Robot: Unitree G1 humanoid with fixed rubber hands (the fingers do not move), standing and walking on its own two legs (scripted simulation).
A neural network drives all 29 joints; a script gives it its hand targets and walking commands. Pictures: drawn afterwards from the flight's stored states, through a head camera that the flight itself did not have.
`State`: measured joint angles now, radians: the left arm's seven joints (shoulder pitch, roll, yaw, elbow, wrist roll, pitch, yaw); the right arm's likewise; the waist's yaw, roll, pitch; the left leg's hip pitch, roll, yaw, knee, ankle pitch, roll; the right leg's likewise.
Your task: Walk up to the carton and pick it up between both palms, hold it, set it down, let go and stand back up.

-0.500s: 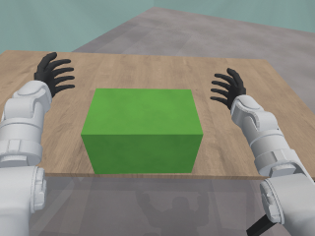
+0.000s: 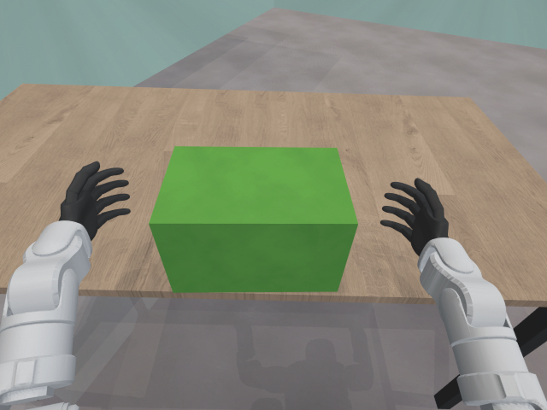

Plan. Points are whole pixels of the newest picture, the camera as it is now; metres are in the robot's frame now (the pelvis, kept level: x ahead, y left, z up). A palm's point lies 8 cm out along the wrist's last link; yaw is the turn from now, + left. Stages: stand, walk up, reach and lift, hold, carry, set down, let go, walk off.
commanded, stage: set down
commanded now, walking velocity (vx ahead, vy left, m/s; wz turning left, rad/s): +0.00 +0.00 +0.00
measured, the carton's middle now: (256, 219) +0.40 +0.04 +0.07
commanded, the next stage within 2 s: let go in 1.68 s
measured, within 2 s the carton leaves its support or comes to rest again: neither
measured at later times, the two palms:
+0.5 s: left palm (76, 281) +0.26 +0.27 +0.10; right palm (434, 286) +0.25 -0.20 +0.09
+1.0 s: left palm (85, 334) +0.21 +0.26 +0.05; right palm (438, 328) +0.22 -0.21 +0.04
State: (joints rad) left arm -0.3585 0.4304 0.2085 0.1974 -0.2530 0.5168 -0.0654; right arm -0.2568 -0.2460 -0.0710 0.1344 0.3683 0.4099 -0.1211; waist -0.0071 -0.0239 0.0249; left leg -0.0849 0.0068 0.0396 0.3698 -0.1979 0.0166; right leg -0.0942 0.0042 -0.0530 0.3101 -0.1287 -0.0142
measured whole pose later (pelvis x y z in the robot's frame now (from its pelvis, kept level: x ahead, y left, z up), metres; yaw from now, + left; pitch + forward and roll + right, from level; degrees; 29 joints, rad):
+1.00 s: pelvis +0.03 -0.01 +0.00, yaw -1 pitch -3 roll -1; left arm 0.34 0.35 0.13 -0.19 -0.22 0.29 -0.07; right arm 0.45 -0.22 -0.01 -0.28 0.26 0.27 -0.10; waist 0.07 0.02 0.05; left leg -0.05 0.02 0.04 0.30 -0.21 0.00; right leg -0.05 0.03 -0.04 0.23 -0.13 -0.03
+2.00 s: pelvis -0.05 -0.01 +0.00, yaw +0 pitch -18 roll -1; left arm 0.25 0.13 0.01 0.44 0.16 0.16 -0.02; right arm -0.06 -0.16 -0.02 0.55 0.00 -0.15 -0.01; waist 0.02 -0.05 0.22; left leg 0.12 0.03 0.04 0.33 -0.15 0.01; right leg 0.09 0.03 -0.04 0.33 -0.22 -0.04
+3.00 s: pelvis -0.11 -0.01 -0.01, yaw -7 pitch +3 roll +0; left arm 0.14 0.19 -0.05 0.80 0.02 0.00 0.03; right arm 0.20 -0.27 -0.01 0.96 -0.03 0.02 -0.01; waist -0.04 0.05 0.01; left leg -0.26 -0.01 -0.01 0.51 -0.28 0.02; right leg -0.28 0.07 0.10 0.52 -0.27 -0.04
